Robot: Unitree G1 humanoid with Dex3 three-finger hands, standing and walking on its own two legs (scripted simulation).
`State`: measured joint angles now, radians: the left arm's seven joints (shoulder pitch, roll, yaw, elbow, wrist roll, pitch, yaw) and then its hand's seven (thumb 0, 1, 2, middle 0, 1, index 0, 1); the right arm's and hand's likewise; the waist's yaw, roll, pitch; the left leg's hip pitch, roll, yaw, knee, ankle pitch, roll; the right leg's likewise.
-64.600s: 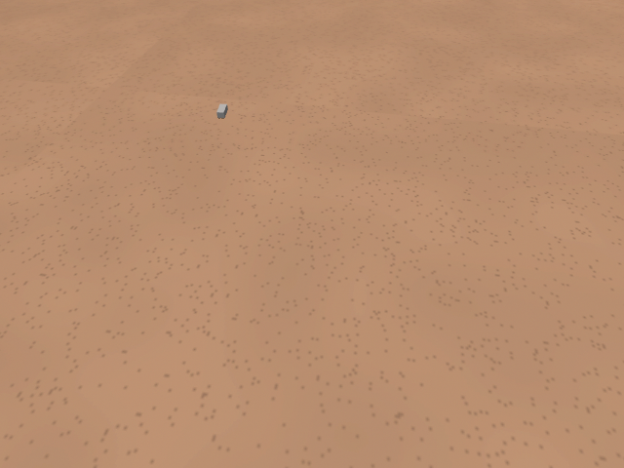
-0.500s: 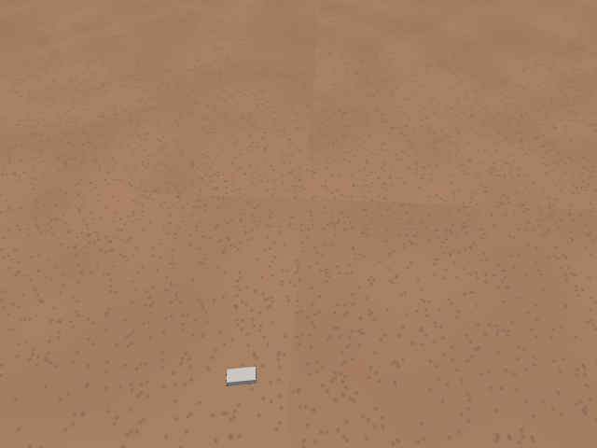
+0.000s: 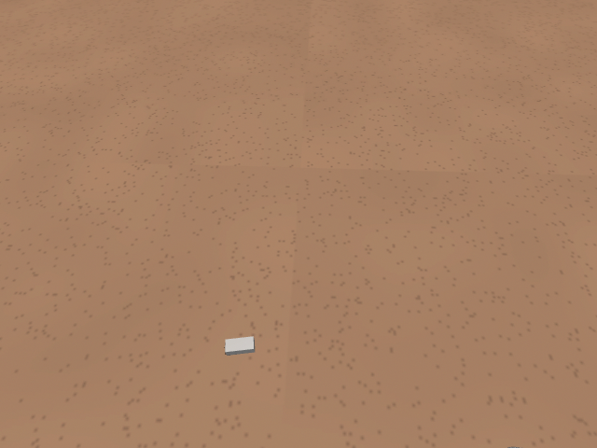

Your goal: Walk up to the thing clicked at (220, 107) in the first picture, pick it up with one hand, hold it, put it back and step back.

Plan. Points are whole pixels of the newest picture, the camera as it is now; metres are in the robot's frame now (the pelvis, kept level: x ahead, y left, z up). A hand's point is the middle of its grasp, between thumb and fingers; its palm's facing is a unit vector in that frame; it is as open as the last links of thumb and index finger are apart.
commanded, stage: step back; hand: left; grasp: from above
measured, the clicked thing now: (240, 345) +0.50 +0.22 -0.76
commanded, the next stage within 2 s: none
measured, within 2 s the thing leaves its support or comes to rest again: neither
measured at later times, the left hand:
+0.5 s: hand out of the picture +0.03 +0.29 -0.17, palm faces -0.11 -0.92 -0.37, open 7.4 cm
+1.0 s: hand out of the picture -0.09 +0.29 -0.16, palm faces -0.01 -0.93 -0.37, open 7.4 cm
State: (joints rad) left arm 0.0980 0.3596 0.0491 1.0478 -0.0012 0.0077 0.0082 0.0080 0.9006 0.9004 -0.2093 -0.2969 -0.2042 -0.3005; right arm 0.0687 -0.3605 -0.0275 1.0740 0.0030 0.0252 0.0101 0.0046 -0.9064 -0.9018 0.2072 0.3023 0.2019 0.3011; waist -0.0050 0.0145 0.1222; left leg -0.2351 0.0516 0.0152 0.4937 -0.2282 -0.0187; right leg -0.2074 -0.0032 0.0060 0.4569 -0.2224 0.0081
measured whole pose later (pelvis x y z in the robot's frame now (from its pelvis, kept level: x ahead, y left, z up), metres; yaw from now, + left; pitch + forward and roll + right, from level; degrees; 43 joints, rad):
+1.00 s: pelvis -0.23 +0.03 -0.01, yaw -1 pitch -3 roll -1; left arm 0.09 0.39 0.08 0.80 0.01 0.07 0.02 0.01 0.90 0.90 -0.21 -0.30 -0.20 -0.30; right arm 0.18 -0.36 -0.03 0.88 -0.03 0.02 0.00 0.01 -0.91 -0.90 0.21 0.30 0.20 0.30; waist -0.01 -0.03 0.19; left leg -0.28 -0.02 -0.03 0.63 -0.29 0.03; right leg -0.45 0.09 0.12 1.06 -0.52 -0.01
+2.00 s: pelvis -0.59 -0.02 -0.02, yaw -4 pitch -3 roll +0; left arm 0.21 0.36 0.06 0.90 0.04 0.03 -0.01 0.01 0.90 0.90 -0.21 -0.30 -0.20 -0.30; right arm 0.10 -0.40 -0.05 0.85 -0.02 0.07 -0.01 0.00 -0.91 -0.90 0.21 0.30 0.20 0.30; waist 0.04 0.04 0.14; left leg -0.52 -0.02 -0.09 0.88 -0.42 -0.01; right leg -0.26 0.03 0.02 0.69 -0.38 -0.03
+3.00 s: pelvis -0.59 -0.01 -0.01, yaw +0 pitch -2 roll -1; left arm 0.16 0.38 0.03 1.03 0.01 -0.02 0.00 0.01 0.90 0.90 -0.21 -0.30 -0.20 -0.30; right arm 0.07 -0.32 -0.01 1.03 -0.02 0.00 0.01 0.01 -0.91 -0.90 0.21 0.30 0.20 0.30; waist 0.03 -0.01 0.09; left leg -0.31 0.05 0.03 0.59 -0.25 -0.01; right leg -0.21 0.00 0.00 0.57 -0.33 0.01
